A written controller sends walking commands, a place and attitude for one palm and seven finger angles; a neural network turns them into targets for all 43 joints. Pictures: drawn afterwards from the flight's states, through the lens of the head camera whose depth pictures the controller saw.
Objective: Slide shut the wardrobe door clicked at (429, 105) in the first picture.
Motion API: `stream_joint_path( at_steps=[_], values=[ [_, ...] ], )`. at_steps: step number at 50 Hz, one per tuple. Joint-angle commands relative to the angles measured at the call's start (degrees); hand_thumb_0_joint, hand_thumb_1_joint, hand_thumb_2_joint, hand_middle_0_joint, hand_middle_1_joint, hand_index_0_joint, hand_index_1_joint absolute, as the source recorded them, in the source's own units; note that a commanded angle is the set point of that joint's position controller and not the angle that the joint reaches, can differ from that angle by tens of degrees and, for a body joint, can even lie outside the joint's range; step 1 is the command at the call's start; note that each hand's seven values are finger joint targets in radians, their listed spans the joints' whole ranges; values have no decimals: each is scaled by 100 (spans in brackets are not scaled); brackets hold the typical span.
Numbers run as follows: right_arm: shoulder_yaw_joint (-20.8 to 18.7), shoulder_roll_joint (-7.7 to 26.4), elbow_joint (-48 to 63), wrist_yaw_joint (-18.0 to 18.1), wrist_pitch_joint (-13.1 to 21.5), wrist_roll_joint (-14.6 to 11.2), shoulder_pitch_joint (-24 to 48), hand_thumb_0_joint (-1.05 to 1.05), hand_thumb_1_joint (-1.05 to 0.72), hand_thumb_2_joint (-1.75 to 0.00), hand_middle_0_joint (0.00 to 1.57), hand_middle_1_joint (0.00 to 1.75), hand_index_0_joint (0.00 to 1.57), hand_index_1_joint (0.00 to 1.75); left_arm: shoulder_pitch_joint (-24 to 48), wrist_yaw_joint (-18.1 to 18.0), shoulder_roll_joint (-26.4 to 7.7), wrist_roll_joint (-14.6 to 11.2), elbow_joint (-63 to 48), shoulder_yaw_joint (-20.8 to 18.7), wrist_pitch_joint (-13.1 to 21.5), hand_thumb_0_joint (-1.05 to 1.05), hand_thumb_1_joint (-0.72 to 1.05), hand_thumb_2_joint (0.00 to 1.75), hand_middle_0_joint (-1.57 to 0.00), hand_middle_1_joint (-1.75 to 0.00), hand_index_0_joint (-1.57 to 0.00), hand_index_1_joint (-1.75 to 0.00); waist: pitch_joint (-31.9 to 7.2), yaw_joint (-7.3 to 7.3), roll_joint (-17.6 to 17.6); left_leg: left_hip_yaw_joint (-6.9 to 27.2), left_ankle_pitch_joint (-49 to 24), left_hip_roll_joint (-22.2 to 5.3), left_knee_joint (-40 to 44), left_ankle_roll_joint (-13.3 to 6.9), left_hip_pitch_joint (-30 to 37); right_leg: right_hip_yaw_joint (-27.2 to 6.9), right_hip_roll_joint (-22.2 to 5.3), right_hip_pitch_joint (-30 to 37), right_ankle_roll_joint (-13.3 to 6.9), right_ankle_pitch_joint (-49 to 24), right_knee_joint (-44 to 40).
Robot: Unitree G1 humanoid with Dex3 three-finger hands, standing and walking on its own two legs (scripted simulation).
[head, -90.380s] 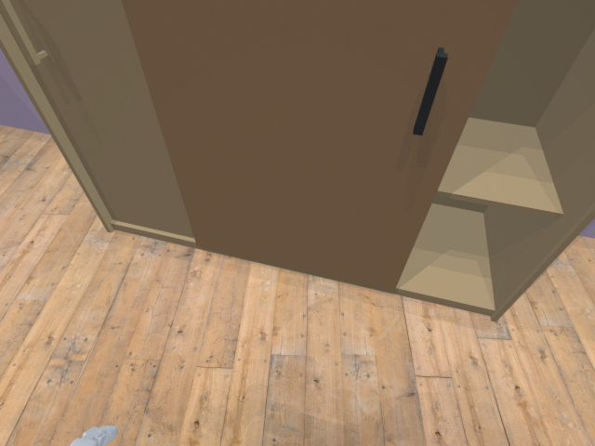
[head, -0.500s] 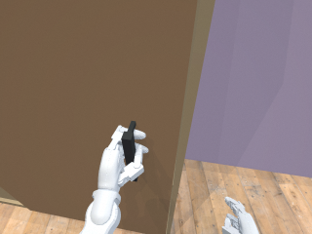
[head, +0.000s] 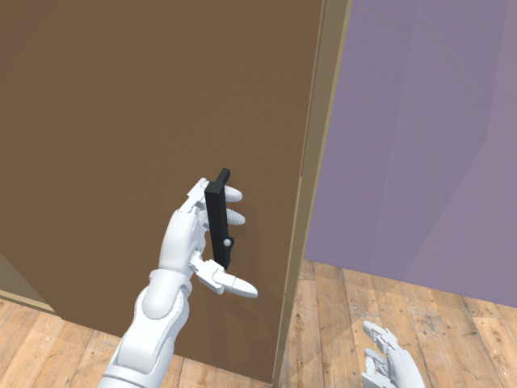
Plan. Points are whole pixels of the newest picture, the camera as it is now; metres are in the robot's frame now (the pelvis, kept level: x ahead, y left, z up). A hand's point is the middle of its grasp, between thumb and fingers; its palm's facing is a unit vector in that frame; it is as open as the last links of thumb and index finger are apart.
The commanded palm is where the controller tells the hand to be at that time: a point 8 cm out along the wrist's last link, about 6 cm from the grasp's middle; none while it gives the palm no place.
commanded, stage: loosen the grip on the handle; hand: left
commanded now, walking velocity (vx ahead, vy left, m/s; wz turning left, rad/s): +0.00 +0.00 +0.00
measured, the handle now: (223, 221) +0.33 +0.08 +0.12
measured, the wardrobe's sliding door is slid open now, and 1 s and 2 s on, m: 0.00 0.00 0.00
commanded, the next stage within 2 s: slip the hand off the handle in 0.14 s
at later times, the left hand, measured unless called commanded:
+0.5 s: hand (212, 239) +0.29 +0.09 +0.13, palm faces -0.16 -0.99 -0.03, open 14.6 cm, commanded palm +0.27 +0.16 +0.13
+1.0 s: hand (180, 244) +0.28 +0.14 +0.12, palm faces -0.08 -0.99 -0.07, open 14.7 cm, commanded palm +0.24 +0.20 +0.13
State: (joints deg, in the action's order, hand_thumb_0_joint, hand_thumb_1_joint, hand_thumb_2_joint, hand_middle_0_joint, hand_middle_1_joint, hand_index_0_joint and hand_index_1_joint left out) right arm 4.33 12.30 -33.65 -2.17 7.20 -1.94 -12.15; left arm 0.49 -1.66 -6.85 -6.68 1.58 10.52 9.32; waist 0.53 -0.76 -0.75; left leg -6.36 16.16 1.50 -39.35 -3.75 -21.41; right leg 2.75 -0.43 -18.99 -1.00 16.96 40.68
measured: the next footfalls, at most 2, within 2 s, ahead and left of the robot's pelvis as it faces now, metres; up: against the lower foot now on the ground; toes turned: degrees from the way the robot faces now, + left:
none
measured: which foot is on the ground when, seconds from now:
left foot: down 0.00-1.00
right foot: down 0.00-1.00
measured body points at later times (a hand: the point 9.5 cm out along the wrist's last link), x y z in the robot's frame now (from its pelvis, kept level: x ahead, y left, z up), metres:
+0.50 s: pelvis +0.05 -0.01 +0.00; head +0.04 -0.01 +0.45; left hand +0.29 +0.15 +0.13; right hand +0.23 -0.23 -0.06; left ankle +0.09 +0.07 -0.71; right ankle +0.06 -0.11 -0.71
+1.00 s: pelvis +0.08 -0.02 +0.00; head +0.08 -0.03 +0.45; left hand +0.28 +0.19 +0.13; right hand +0.26 -0.24 -0.07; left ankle +0.09 +0.07 -0.71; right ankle +0.06 -0.11 -0.71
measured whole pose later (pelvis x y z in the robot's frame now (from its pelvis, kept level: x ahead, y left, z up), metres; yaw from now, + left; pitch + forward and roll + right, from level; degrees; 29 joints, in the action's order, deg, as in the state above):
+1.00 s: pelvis +0.08 -0.02 +0.00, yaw +0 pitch +4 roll -1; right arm 2.5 14.2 -30.8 0.6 11.8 -2.4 -15.8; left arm -26.3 14.0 -14.0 -15.9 -17.6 -5.0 13.5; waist -5.2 -1.8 -2.6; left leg -3.1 21.2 0.6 -43.3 -3.0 -25.8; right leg 3.7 2.1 -21.7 -2.5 23.5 41.6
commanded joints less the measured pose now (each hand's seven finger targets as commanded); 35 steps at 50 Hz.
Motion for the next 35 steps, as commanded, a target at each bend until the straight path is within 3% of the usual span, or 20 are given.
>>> stream_joint_path(
  at_steps=[1, 3, 6, 8, 10, 11, 12, 13, 15, 16, 17, 18, 22, 23, 26, 30, 31, 35],
  values=[
    [-316, 641, 981, 73, 323, -37, 829, 0, -90, -90, 20, 30, 20, 30, 1433, 64, -332, -107, -1435, -445, 395, 0, -55, 20, -28, -118, -28, -118, -529, -38, 330, 764, 1635, -355, 989, 279, 201, -431, -102, -272, -53, 1629, -1300],
    [-330, 621, 989, 69, 395, -12, 815, 0, -90, -90, 20, 30, 20, 30, 1416, 83, -330, -124, -1591, -397, 440, 0, -55, 20, -25, -115, -25, -115, -609, -27, 224, 695, 1424, -308, 835, 259, 190, -565, -136, -264, -55, 1735, -1419],
    [-354, 633, 947, 80, 480, -8, 785, 0, -90, -90, 20, 30, 20, 30, 1141, 141, -473, -201, -1571, -544, 477, 0, -55, 20, -25, -115, -25, -115, -578, -27, 344, 666, 1151, -272, 708, 270, 110, -704, -197, -190, -64, 1890, -1613],
    [-362, 616, 970, 79, 538, -8, 822, 0, -90, -90, 20, 30, 20, 30, 1153, 178, -394, -229, -1673, -417, 518, 0, -55, 20, -25, -115, -25, -115, -579, -3, 406, 637, 963, -235, 610, 255, 53, -913, -260, -193, -47, 2065, -1760],
    [-386, 633, 932, 90, 572, 2, 813, 0, -90, -90, 20, 30, 20, 30, 1065, 204, -576, -237, -1733, -543, 528, 0, -55, 20, -25, -115, -25, -115, -624, -3, 462, 650, 790, -222, 554, 253, 28, -1043, -317, -155, -43, 2089, -1843],
    [-391, 638, 907, 93, 570, -2, 811, 0, -90, -90, 20, 30, 20, 30, 1023, 202, -574, -237, -1737, -528, 529, 0, -55, 20, -25, -115, -25, -115, -527, -6, 295, 668, 793, -209, 556, 269, 41, -1045, -327, -176, -66, 2070, -1842],
    [-417, 651, 898, 80, 562, -3, 717, 0, -90, -90, 20, 30, 20, 30, 464, 205, -671, -225, -1452, -752, 526, 0, -55, 20, -25, -115, -25, -115, -494, -59, 417, 664, 767, -215, 571, 271, 1, -1034, -302, -188, -63, 2091, -1829],
    [-378, 646, 964, 67, 547, 4, 756, 0, -90, -90, 20, 30, 20, 30, 288, 250, -567, -266, -1535, -659, 549, 0, -55, 20, -25, -115, -25, -115, -470, -87, 456, 679, 727, -201, 587, 255, -52, -1021, -314, -193, -60, 2033, -1793],
    [-402, 664, 981, 88, 517, 6, 805, 0, -90, -90, 20, 30, 20, 30, 457, 268, -848, -271, -1733, -890, 603, 0, -55, 20, -25, -115, -25, -115, -523, -68, 423, 664, 705, -184, 529, 245, -75, -1114, -341, -215, -52, 2103, -1796],
    [-425, 684, 960, 95, 482, 1, 791, 0, -90, -90, 20, 30, 20, 30, 333, 235, -1029, -242, -1720, -1085, 601, 0, -55, 20, -25, -115, -25, -115, -447, -114, 201, 673, 709, -195, 555, 258, -55, -1070, -324, -229, -93, 2052, -1747],
    [-412, 656, 1014, 80, 467, 7, 755, 0, -90, -90, 20, 30, 20, 30, 176, 258, -875, -247, -1793, -993, 603, 0, -55, 20, -25, -115, -25, -115, -536, -104, 149, 666, 667, -204, 598, 234, 67, -958, -288, -242, -78, 1864, -1668],
    [-408, 662, 1042, 87, 450, 3, 718, 0, -90, -90, 20, 30, 20, 30, -22, 290, -843, -268, -1780, -1012, 592, 0, -55, 20, -25, -115, -25, -115, -583, -103, 269, 668, 622, -226, 639, 206, 143, -827, -224, -263, -66, 1661, -1579],
    [-366, 707, 1101, 152, 369, -4, 590, 0, -90, -90, 20, 30, 20, 30, -348, 402, -901, -350, -1830, -1197, 558, 0, -55, 20, -25, -115, -25, -115, -524, -68, 150, 746, 437, -286, 785, 172, 392, -370, -24, -407, -71, 863, -1217],
    [-362, 708, 1160, 162, 365, 5, 568, 0, -90, -90, 20, 30, 20, 30, -518, 444, -873, -394, -1975, -1231, 548, 0, -55, 20, -25, -115, -25, -115, -661, -108, 202, 763, 289, -299, 786, 166, 459, -292, 14, -364, -68, 604, -1116],
    [-355, 721, 1189, 209, 327, 9, 462, 0, -90, -90, 20, 30, 20, 30, -861, 526, -970, -421, -2167, -1416, 513, 0, -55, 20, -25, -115, -25, -115, -716, -120, -15, 797, -200, -336, 748, 202, 610, -147, 82, -370, -92, -39, -883],
    [-359, 703, 1330, 227, 337, 27, 342, 0, -90, -90, 20, 30, 20, 30, -1362, 630, -894, -463, -2690, -1408, 549, 0, -55, 20, -25, -115, -25, -115, -1100, -146, 43, 797, -983, -373, 579, 265, 846, -54, 113, -366, -70, -737, -612],
    [-349, 710, 1313, 244, 342, 26, 313, 0, -90, -90, 20, 30, 20, 30, -1334, 661, -902, -445, -2727, -1352, 553, 0, -55, 20, -25, -115, -25, -115, -997, -87, -56, 813, -1019, -377, 552, 270, 856, -53, 113, -455, -68, -738, -602],
    [-352, 729, 1308, 286, 419, 33, 232, 0, -90, -90, 20, 30, 20, 30, -1446, 877, -1051, -589, -2921, -1533, 702, 0, -55, 20, -25, -115, -25, -115, -1167, -55, 125, 812, -1166, -375, 370, 253, 793, -71, 122, -505, -35, -887, -527]
  ],
)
